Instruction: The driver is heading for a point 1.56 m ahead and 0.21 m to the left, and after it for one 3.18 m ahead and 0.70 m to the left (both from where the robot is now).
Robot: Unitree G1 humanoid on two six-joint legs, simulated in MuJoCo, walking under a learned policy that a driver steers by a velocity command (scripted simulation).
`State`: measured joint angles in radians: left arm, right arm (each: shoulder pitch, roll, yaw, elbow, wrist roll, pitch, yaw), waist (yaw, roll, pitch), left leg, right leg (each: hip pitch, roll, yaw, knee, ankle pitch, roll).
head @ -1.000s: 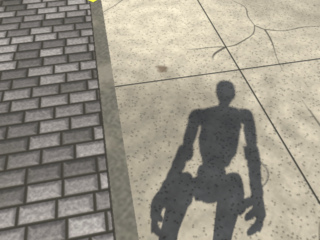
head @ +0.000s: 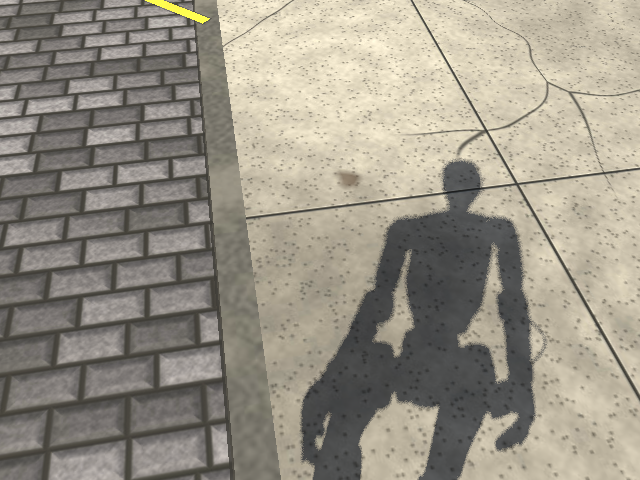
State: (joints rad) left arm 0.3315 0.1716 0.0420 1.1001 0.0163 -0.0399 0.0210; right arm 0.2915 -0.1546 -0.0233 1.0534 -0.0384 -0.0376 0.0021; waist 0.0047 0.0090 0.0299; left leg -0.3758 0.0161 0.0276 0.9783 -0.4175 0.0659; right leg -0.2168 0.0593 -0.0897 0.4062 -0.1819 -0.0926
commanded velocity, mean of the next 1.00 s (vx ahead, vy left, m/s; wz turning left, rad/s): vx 0.46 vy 0.00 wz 0.00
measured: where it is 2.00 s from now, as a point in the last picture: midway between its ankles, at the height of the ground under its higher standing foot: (324, 287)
